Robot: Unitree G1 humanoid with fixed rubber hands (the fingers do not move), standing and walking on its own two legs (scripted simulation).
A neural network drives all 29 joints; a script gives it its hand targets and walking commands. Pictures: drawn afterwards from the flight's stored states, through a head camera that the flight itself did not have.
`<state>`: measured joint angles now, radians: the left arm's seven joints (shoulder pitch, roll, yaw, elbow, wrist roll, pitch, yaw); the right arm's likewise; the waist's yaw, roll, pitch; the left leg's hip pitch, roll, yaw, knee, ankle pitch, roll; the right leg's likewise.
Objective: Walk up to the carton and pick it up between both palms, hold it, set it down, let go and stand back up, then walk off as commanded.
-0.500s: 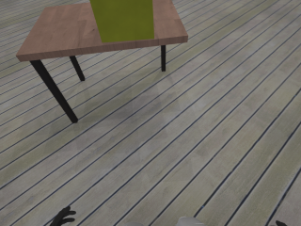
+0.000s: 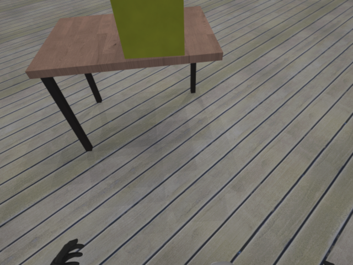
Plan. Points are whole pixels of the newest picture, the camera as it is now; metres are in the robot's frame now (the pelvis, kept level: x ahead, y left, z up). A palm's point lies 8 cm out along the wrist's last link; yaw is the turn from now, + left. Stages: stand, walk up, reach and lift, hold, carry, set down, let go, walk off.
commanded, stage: stand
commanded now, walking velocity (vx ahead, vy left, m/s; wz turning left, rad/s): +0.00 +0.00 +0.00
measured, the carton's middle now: (152, 15) +1.17 +0.13 +0.08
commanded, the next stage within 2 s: none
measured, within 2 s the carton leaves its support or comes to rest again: neither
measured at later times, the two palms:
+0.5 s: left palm out of the picture +0.13 +0.29 -0.08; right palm out of the picture +0.05 -0.32 -0.10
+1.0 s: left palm out of the picture +0.14 +0.30 -0.07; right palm out of the picture +0.05 -0.31 -0.09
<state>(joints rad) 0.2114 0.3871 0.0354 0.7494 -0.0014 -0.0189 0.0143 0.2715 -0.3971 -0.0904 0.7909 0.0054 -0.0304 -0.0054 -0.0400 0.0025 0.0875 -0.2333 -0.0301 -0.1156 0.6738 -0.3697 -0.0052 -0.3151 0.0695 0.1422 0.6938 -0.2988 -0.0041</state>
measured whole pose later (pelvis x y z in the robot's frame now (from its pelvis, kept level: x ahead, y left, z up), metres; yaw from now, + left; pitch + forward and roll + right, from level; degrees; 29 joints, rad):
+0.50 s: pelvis -0.01 +0.00 +0.00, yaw +0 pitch -5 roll +1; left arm 0.19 0.36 0.04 0.75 0.00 -0.02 0.01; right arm 0.27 -0.40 -0.07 0.85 0.01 -0.03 0.00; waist -0.04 0.00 0.08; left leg -0.23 -0.03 -0.12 0.67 -0.35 -0.01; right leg -0.31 0.07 0.14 0.68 -0.28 0.00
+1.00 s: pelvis +0.00 +0.01 +0.00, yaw +0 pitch -4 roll +0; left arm 0.17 0.37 0.04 0.75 0.00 -0.02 0.01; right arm 0.26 -0.40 -0.04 0.86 0.01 -0.03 0.00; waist -0.04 0.00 0.08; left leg -0.23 -0.03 -0.12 0.66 -0.35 -0.01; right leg -0.30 0.07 0.14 0.65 -0.27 0.01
